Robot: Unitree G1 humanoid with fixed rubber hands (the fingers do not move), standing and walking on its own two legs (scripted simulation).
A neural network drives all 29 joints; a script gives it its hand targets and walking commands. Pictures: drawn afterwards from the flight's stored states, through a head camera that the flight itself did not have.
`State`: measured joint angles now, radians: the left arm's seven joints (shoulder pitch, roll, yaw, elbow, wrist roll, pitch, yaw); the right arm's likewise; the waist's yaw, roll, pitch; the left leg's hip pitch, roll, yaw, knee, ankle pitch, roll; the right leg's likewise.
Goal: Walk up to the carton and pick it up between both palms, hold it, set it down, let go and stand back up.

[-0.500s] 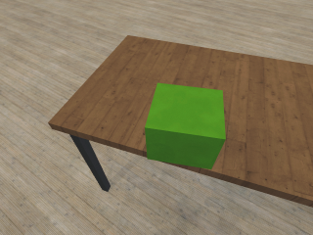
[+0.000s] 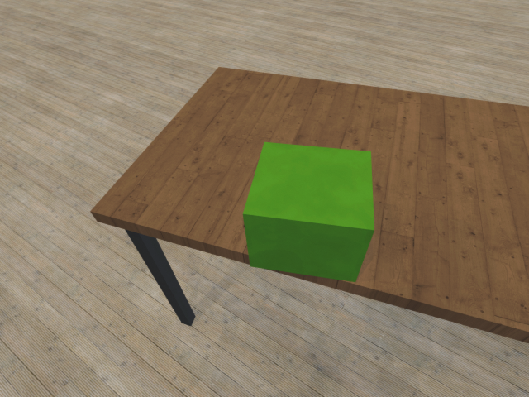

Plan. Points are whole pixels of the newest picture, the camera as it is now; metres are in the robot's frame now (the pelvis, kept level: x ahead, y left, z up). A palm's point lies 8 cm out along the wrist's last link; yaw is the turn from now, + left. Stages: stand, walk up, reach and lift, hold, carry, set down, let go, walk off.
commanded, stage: walk up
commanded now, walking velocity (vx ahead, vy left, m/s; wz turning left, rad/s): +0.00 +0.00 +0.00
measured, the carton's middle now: (308, 210) +0.44 -0.05 +0.02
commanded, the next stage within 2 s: none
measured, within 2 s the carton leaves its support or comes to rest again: neither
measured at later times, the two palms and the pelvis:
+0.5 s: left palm out of the picture -0.09 +0.17 -0.14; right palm out of the picture -0.05 -0.21 -0.15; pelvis -0.02 -0.01 +0.00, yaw +0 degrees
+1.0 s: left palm out of the picture -0.11 +0.18 -0.14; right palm out of the picture -0.01 -0.23 -0.15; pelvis +0.00 -0.01 +0.00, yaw -2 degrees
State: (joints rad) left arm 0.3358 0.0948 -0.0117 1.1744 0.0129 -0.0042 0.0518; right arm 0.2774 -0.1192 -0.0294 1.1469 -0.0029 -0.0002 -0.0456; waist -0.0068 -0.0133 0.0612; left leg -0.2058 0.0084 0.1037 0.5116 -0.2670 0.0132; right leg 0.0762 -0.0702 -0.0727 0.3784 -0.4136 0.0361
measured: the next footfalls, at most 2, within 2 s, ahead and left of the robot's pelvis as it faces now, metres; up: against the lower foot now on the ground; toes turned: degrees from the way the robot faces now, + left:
right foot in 1.36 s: +0.04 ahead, -0.09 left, +0.00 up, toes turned -8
